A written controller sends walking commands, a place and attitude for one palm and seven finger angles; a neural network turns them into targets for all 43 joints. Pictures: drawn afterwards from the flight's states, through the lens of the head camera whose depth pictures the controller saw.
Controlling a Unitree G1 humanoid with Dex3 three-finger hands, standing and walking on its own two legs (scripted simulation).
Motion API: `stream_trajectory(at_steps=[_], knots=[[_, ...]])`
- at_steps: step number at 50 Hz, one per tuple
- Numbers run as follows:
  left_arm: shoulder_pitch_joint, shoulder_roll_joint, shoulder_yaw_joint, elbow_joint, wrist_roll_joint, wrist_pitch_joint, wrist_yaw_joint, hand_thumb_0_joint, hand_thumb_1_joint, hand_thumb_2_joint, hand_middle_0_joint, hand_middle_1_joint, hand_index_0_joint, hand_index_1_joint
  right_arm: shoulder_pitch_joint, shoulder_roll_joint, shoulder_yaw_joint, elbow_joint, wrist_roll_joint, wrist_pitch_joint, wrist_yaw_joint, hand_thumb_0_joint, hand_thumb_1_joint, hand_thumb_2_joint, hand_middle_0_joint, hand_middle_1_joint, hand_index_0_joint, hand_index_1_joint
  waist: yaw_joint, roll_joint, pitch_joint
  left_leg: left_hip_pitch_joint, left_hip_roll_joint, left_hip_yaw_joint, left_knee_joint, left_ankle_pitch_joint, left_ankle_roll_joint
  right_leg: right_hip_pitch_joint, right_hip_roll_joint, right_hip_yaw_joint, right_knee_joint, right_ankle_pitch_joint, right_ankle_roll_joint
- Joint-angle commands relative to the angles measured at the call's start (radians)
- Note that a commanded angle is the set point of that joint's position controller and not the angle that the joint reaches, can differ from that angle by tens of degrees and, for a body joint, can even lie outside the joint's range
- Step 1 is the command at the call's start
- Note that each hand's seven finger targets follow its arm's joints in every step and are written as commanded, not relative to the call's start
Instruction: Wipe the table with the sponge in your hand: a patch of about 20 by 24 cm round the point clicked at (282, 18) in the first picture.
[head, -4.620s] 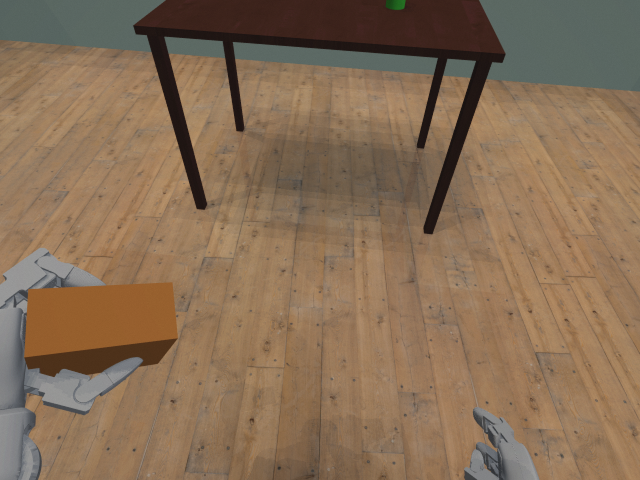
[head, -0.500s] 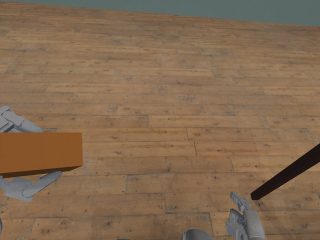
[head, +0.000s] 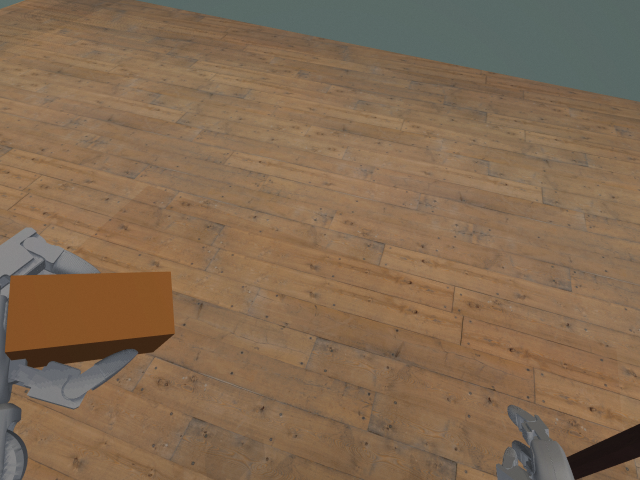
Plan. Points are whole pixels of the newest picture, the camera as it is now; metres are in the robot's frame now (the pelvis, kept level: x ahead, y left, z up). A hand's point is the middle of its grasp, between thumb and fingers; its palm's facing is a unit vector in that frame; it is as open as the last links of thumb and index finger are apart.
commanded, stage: walk to a spot facing it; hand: left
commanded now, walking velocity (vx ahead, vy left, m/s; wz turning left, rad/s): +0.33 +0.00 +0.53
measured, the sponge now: (116, 318) +0.22 +0.20 +0.16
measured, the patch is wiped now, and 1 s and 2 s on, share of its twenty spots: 0.00 0.00 0.00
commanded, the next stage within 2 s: turn to face it in 1.26 s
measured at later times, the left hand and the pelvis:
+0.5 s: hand (21, 382) +0.16 +0.25 +0.17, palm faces +0.57 -0.69 -0.44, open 9.9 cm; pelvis +0.00 -0.02 -0.01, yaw +13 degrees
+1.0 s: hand out of the picture +0.23 +0.30 +0.18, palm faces +0.63 -0.64 -0.44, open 9.9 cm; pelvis +0.10 +0.01 +0.00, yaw +19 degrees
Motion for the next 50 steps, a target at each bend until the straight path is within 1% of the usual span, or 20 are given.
stream_trajectory(at_steps=[1, 2, 3, 4, 5, 9, 14, 17, 18, 20, 21, 24, 26, 33, 37, 38, 40, 41, 46, 50], knots=[[-0.082, 0.143, 0.140, -0.239, -0.027, -0.067, 0.044, 0.000, 0.100, 1.300, -1.200, -1.600, -1.200, -1.600, -0.053, -0.023, -0.002, -0.176, 0.001, -0.051, -0.002, 0.000, -0.900, -0.900, 0.200, 0.300, 0.200, 0.300, -0.003, -0.027, -0.169, 0.111, -0.046, 0.069, -0.345, 0.084, 0.037, 0.103, -0.195, 0.187, 0.001, -0.097, -0.029], [-0.104, 0.135, 0.129, -0.257, -0.030, -0.079, 0.043, 0.000, 0.100, 1.300, -1.200, -1.600, -1.200, -1.600, -0.035, -0.046, -0.010, -0.180, 0.004, -0.057, -0.005, 0.000, -0.900, -0.900, 0.200, 0.300, 0.200, 0.300, -0.022, 0.140, -0.169, 0.249, 0.032, -0.063, -0.426, 0.116, 0.094, -0.054, -0.116, 0.126, 0.228, -0.119, 0.025], [-0.128, 0.112, 0.102, -0.288, -0.025, -0.105, 0.039, 0.000, 0.100, 1.300, -1.200, -1.600, -1.200, -1.600, -0.055, -0.076, -0.014, -0.184, 0.005, -0.071, 0.002, 0.000, -0.900, -0.900, 0.200, 0.300, 0.200, 0.300, -0.023, 0.465, -0.106, 0.369, 0.282, -0.438, -0.500, 0.337, 0.212, -0.360, 0.055, 0.049, 0.528, -0.341, 0.097], [-0.165, 0.142, 0.114, -0.267, 0.007, -0.139, 0.032, 0.000, 0.100, 1.300, -1.200, -1.600, -1.200, -1.600, -0.038, -0.051, -0.012, -0.153, 0.010, -0.089, 0.013, 0.000, -0.900, -0.900, 0.200, 0.300, 0.200, 0.300, -0.020, 0.440, -0.085, 0.372, 0.411, -0.645, -0.512, 0.455, 0.300, -0.494, 0.039, 0.146, 0.684, -0.398, 0.082], [-0.142, 0.168, 0.145, -0.183, 0.032, -0.140, 0.013, 0.000, 0.100, 1.300, -1.200, -1.600, -1.200, -1.600, -0.054, -0.063, -0.025, -0.134, 0.025, -0.094, 0.024, 0.000, -0.900, -0.900, 0.200, 0.300, 0.200, 0.300, -0.008, 0.334, -0.046, 0.258, 0.406, -0.630, -0.510, 0.292, 0.318, -0.510, -0.004, 0.250, 0.738, -0.317, 0.077], [-0.195, 0.129, 0.093, -0.247, 0.024, -0.137, -0.003, 0.000, 0.100, 1.300, -1.200, -1.600, -1.200, -1.600, -0.082, -0.049, -0.017, -0.116, 0.036, -0.110, 0.031, 0.000, -0.900, -0.900, 0.200, 0.300, 0.200, 0.300, 0.009, 0.308, 0.016, 0.041, 0.213, -0.282, -0.539, 0.089, 0.227, -0.318, 0.012, 0.160, 0.587, -0.140, 0.099], [-0.181, 0.108, 0.073, -0.162, 0.015, -0.121, -0.006, 0.000, 0.100, 1.300, -1.200, -1.600, -1.200, -1.600, -0.081, -0.043, 0.004, -0.088, 0.020, -0.123, 0.021, 0.000, -0.900, -0.900, 0.200, 0.300, 0.200, 0.300, 0.012, 0.319, -0.003, 0.004, 0.181, -0.235, -0.547, -0.009, 0.196, -0.066, 0.095, 0.080, 0.238, -0.167, 0.101], [-0.194, 0.111, 0.077, -0.057, 0.020, -0.093, -0.004, 0.000, 0.100, 1.300, -1.200, -1.600, -1.200, -1.600, -0.095, -0.028, 0.017, -0.072, 0.015, -0.100, 0.015, 0.000, -0.900, -0.900, 0.200, 0.300, 0.200, 0.300, 0.024, 0.211, -0.029, -0.072, 0.148, -0.223, -0.384, -0.106, 0.153, 0.156, 0.133, 0.056, -0.012, -0.157, 0.094], [-0.199, 0.127, 0.087, -0.048, 0.025, -0.086, -0.002, 0.000, 0.100, 1.300, -1.200, -1.600, -1.200, -1.600, -0.092, -0.021, 0.016, -0.068, 0.016, -0.090, 0.015, 0.000, -0.900, -0.900, 0.200, 0.300, 0.200, 0.300, 0.026, 0.099, -0.055, -0.135, 0.100, -0.179, -0.214, -0.109, 0.126, 0.237, 0.079, 0.144, -0.103, -0.193, 0.064], [-0.226, 0.212, 0.141, -0.071, 0.015, -0.073, 0.004, 0.000, 0.100, 1.300, -1.200, -1.600, -1.200, -1.600, -0.146, -0.009, 0.014, -0.105, 0.019, -0.085, 0.017, 0.000, -0.900, -0.900, 0.200, 0.300, 0.200, 0.300, 0.048, -0.297, -0.064, -0.433, -0.062, -0.091, 0.398, -0.099, 0.045, 0.303, -0.330, 0.795, -0.356, -0.414, -0.129], [-0.249, 0.214, 0.149, -0.082, 0.008, -0.088, 0.001, 0.000, 0.100, 1.300, -1.200, -1.600, -1.200, -1.600, -0.144, -0.030, 0.001, -0.095, 0.011, -0.089, 0.022, 0.000, -0.900, -0.900, 0.200, 0.300, 0.200, 0.300, 0.030, -0.242, -0.031, -0.406, -0.019, -0.168, 0.502, 0.005, 0.029, 0.184, -0.336, 0.819, -0.403, -0.505, -0.131], [-0.148, 0.195, 0.161, -0.108, 0.003, -0.111, -0.016, 0.000, 0.100, 1.300, -1.200, -1.600, -1.200, -1.600, -0.146, -0.012, 0.018, -0.073, 0.017, -0.052, 0.029, 0.000, -0.900, -0.900, 0.200, 0.300, 0.200, 0.300, 0.018, -0.070, -0.023, -0.360, 0.035, -0.118, 0.507, 0.137, -0.003, 0.112, -0.237, 0.429, -0.336, -0.317, -0.096], [-0.125, 0.188, 0.159, -0.121, 0.005, -0.117, -0.012, 0.000, 0.100, 1.300, -1.200, -1.600, -1.200, -1.600, -0.148, -0.021, 0.011, -0.090, 0.017, -0.050, 0.025, 0.000, -0.900, -0.900, 0.200, 0.300, 0.200, 0.300, 0.013, -0.075, -0.026, -0.315, 0.043, -0.078, 0.401, 0.175, -0.006, 0.102, -0.213, 0.312, -0.330, -0.175, -0.086], [-0.043, 0.169, 0.168, -0.182, -0.003, -0.104, 0.036, 0.000, 0.100, 1.300, -1.200, -1.600, -1.200, -1.600, -0.099, -0.018, -0.008, -0.152, 0.013, -0.063, 0.020, 0.000, -0.900, -0.900, 0.200, 0.300, 0.200, 0.300, 0.051, -0.104, -0.089, -0.157, 0.007, 0.067, -0.085, 0.138, 0.025, 0.220, -0.207, 0.243, -0.246, -0.023, -0.111], [-0.118, 0.147, 0.132, -0.219, 0.001, -0.100, 0.051, 0.000, 0.100, 1.300, -1.200, -1.600, -1.200, -1.600, -0.062, -0.034, -0.021, -0.159, 0.013, -0.058, 0.006, 0.000, -0.900, -0.900, 0.200, 0.300, 0.200, 0.300, 0.016, -0.038, -0.099, 0.083, -0.026, 0.110, -0.284, 0.208, 0.036, 0.136, -0.160, 0.168, -0.073, -0.066, -0.061], [-0.142, 0.146, 0.125, -0.236, 0.004, -0.110, 0.052, 0.000, 0.100, 1.300, -1.200, -1.600, -1.200, -1.600, -0.043, -0.045, -0.027, -0.159, 0.018, -0.059, -0.001, 0.000, -0.900, -0.900, 0.200, 0.300, 0.200, 0.300, -0.004, 0.070, -0.115, 0.211, -0.006, 0.062, -0.330, 0.214, 0.060, 0.047, -0.115, 0.128, 0.094, -0.045, -0.028], [-0.154, 0.133, 0.110, -0.261, 0.013, -0.139, 0.052, 0.000, 0.100, 1.300, -1.200, -1.600, -1.200, -1.600, -0.052, -0.067, -0.028, -0.168, 0.024, -0.067, 0.010, 0.000, -0.900, -0.900, 0.200, 0.300, 0.200, 0.300, -0.012, 0.451, -0.127, 0.447, 0.352, -0.550, -0.477, 0.521, 0.251, -0.342, 0.095, 0.097, 0.599, -0.391, 0.058], [-0.155, 0.198, 0.149, -0.184, 0.030, -0.147, 0.039, 0.000, 0.100, 1.300, -1.200, -1.600, -1.200, -1.600, -0.065, -0.057, -0.019, -0.145, 0.022, -0.073, 0.020, 0.000, -0.900, -0.900, 0.200, 0.300, 0.200, 0.300, -0.010, 0.360, -0.116, 0.362, 0.410, -0.638, -0.510, 0.404, 0.303, -0.392, 0.049, 0.209, 0.706, -0.377, 0.043], [-0.049, 0.151, 0.146, -0.298, 0.013, -0.147, 0.010, 0.000, 0.100, 1.300, -1.200, -1.600, -1.200, -1.600, -0.079, -0.030, -0.018, -0.120, 0.031, -0.097, 0.038, 0.000, -0.900, -0.900, 0.200, 0.300, 0.200, 0.300, 0.012, 0.295, -0.088, 0.180, 0.260, -0.265, -0.500, 0.355, 0.232, -0.326, 0.010, 0.180, 0.553, -0.164, 0.075], [-0.031, 0.132, 0.147, -0.197, 0.001, -0.144, 0.003, 0.000, 0.100, 1.300, -1.200, -1.600, -1.200, -1.600, -0.072, -0.028, -0.005, -0.110, 0.023, -0.110, 0.030, 0.000, -0.900, -0.900, 0.200, 0.300, 0.200, 0.300, 0.009, 0.289, -0.082, 0.076, 0.226, -0.145, -0.499, 0.327, 0.184, -0.089, 0.066, 0.082, 0.238, -0.117, 0.088]])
